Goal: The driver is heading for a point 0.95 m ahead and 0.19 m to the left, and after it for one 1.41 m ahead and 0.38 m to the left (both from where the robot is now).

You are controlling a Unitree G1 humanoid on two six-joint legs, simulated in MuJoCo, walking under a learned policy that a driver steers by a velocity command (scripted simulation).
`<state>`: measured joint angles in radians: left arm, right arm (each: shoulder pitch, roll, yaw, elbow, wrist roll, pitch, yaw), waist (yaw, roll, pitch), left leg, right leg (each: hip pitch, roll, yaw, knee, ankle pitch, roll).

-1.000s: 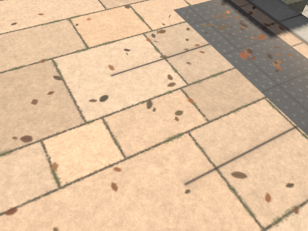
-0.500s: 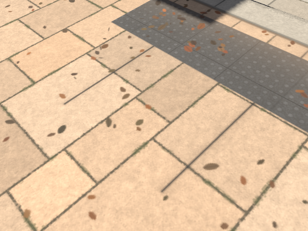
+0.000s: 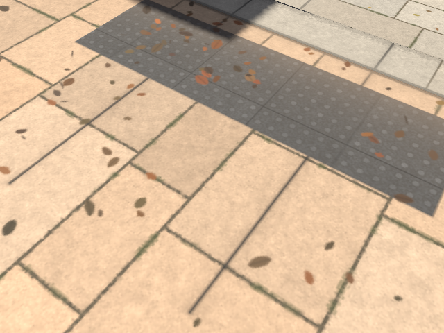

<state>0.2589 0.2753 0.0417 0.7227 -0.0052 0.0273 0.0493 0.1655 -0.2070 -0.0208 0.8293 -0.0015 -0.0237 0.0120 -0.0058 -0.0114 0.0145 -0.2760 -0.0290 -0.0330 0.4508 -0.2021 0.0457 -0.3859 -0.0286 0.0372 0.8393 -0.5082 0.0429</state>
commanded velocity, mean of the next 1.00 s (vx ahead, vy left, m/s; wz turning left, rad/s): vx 0.44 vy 0.00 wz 0.25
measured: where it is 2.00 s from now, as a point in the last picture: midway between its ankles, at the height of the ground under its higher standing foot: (156, 190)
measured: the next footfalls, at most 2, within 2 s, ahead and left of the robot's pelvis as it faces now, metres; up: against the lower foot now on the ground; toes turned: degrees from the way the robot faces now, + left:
right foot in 0.06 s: +0.05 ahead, -0.14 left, +0.02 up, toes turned +0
left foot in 0.50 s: +0.34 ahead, +0.17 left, +0.00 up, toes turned +12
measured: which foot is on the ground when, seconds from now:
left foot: down 0.00-0.10, up 0.12-0.48, down 0.50-1.00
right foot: up 0.00-0.04, down 0.06-0.50, up 0.52-0.98, down 1.00-1.00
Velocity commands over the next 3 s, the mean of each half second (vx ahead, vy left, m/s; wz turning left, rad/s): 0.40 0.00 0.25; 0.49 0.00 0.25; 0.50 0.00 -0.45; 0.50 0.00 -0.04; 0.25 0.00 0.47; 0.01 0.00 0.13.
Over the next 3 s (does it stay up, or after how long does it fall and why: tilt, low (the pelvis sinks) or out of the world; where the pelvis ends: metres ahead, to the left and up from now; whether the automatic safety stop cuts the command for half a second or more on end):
stays up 1.28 0.26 -0.01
